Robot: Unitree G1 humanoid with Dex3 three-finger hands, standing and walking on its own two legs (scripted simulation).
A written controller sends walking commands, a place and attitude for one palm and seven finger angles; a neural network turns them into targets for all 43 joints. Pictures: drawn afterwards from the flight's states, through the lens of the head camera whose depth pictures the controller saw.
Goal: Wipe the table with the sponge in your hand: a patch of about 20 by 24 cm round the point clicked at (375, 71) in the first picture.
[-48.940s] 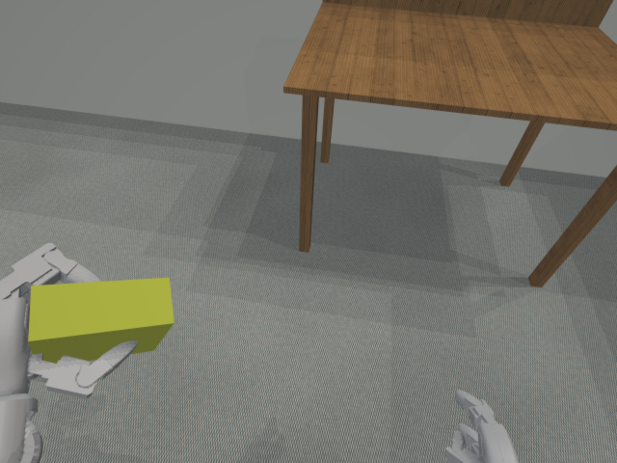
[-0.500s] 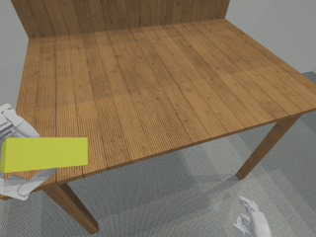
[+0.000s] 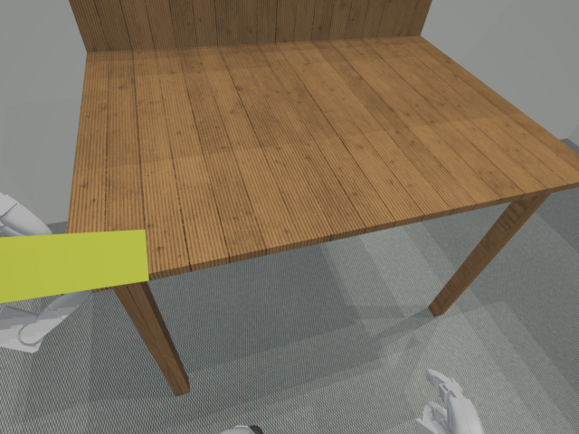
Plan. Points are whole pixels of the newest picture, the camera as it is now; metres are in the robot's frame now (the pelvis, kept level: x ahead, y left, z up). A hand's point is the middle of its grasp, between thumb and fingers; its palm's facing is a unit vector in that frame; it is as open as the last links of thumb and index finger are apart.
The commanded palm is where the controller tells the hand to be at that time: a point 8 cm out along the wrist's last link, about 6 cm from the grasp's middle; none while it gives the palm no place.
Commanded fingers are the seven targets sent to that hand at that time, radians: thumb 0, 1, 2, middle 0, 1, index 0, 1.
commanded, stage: step back with the hand held close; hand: left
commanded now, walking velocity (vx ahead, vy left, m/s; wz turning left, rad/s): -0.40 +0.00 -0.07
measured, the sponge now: (85, 261) +0.22 +0.23 +0.19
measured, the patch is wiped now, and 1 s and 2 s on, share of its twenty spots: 0.95 0.95 0.95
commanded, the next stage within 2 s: stop stepping back and stand still in 0.30 s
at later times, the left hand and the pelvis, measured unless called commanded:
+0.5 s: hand (20, 369) +0.13 +0.23 +0.19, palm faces +0.15 -0.92 -0.37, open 9.0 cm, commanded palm +0.06 +0.29 +0.22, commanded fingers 0.00 0.10 1.30 -1.20 -1.60 -1.20 -1.60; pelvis -0.14 +0.04 +0.02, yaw -9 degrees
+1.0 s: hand out of the picture +0.01 +0.29 +0.19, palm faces +0.33 -0.89 -0.30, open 9.0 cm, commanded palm -0.04 +0.33 +0.22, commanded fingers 0.00 0.10 1.30 -1.20 -1.60 -1.20 -1.60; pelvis -0.23 +0.07 -0.01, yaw -6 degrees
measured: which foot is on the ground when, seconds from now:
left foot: down 0.00-0.12, up 0.14-0.28, down 0.30-0.68, up 0.70-0.88, down 0.90-1.00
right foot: up 0.00-0.10, down 0.12-0.28, up 0.30-0.68, down 0.70-1.00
